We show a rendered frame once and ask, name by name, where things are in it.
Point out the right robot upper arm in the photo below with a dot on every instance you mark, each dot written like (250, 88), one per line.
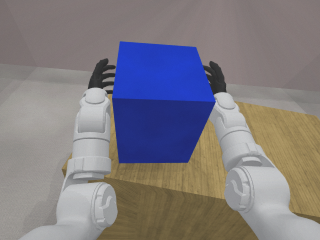
(261, 195)

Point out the pedestal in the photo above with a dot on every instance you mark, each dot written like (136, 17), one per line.
(186, 201)

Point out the robot left hand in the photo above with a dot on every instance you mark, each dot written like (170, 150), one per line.
(98, 76)

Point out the robot left forearm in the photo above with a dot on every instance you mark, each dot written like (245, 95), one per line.
(91, 140)

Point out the left robot upper arm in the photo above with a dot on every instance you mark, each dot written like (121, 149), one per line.
(83, 212)

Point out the robot right hand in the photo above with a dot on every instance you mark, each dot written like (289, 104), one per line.
(216, 79)

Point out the robot right forearm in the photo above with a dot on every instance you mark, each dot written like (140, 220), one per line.
(234, 136)

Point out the carton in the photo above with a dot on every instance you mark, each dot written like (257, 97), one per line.
(161, 101)

